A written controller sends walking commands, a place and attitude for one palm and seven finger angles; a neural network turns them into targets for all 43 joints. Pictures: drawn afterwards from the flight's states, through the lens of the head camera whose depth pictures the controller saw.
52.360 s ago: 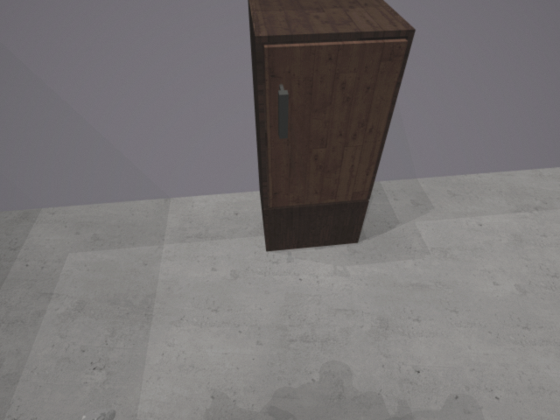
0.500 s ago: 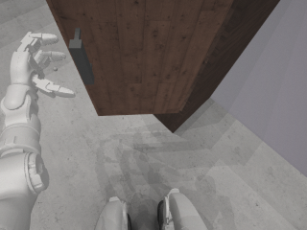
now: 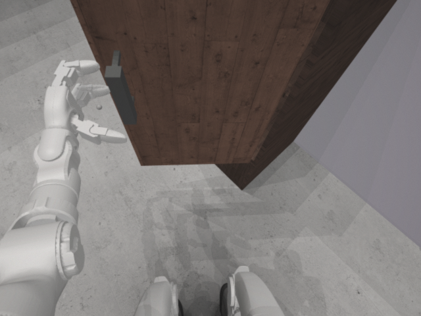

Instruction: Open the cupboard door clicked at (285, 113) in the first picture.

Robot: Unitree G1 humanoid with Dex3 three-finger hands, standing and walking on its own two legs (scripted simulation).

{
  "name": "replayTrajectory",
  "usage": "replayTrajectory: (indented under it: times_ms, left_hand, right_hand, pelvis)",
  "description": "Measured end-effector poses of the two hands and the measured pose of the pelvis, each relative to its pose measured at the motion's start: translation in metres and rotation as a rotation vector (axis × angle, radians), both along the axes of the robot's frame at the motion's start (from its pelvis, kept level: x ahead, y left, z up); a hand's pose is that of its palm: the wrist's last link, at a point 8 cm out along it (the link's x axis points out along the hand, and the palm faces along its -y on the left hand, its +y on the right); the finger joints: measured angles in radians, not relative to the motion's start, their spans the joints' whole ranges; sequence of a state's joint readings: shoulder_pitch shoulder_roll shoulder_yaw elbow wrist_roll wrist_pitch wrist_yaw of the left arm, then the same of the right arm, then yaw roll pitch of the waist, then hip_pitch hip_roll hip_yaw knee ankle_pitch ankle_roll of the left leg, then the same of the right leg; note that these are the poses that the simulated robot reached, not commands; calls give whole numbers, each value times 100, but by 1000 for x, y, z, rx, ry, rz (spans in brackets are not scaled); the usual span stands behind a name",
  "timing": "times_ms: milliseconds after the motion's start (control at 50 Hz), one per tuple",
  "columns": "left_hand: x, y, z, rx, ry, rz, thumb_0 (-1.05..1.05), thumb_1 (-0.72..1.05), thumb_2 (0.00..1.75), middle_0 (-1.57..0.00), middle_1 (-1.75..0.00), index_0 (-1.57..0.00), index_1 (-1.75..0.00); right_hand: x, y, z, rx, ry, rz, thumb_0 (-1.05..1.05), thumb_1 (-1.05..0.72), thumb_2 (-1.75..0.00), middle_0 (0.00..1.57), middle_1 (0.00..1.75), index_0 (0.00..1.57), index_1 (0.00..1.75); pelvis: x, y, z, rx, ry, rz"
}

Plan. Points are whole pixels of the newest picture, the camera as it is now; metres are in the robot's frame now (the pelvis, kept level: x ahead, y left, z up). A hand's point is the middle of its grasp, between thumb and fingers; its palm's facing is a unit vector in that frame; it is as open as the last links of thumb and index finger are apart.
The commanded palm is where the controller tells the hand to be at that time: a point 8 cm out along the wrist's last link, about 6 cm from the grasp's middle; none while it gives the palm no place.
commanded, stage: slide the fingers in behind the handle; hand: left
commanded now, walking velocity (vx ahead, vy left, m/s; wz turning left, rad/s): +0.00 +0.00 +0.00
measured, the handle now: (124, 89) +0.53 +0.14 +0.05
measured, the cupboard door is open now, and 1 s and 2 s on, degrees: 50 47 48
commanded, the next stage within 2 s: move the hooked fingers beside the handle in 0.96 s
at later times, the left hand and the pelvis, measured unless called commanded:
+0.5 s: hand (110, 109) +0.48 +0.16 +0.05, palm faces +0.08 -1.00 +0.00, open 15.5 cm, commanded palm +0.47 +0.17 +0.05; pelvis +0.00 +0.00 +0.00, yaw +2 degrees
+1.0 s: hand (111, 107) +0.49 +0.16 +0.05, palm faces +0.06 -1.00 +0.00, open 15.6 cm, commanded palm +0.47 +0.17 +0.05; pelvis +0.00 +0.00 +0.00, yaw +2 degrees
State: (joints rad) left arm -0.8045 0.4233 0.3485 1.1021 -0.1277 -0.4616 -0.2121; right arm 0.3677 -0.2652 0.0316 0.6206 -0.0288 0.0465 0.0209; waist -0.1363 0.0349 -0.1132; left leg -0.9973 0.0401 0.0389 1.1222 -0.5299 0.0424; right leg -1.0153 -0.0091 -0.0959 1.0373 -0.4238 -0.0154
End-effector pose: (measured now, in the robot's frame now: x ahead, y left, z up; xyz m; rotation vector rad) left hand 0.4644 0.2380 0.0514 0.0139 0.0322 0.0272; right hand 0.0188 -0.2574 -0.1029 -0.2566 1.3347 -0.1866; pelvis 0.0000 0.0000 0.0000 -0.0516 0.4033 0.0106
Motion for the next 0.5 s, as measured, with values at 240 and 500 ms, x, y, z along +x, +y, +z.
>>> replayTrajectory:
  times_ms: [240, 500]
  left_hand:
    - [-4, -10, -1, -9, -12, 32, -1, -50, 30, -30, -120, -11, -116]
    - [-8, -22, -1, -10, -11, 53, -1, -50, 30, -30, -120, 0, -109]
  right_hand:
    - [15, -2, -6, 12, -1, 39, 1, -90, -90, 20, 30, 20, 30]
    - [14, -4, -7, 28, 20, 43, 1, -90, -90, 20, 30, 20, 30]
  pelvis:
    - [1, -2, -1, 2, 0, 20]
    - [4, -5, 1, 2, 1, 31]
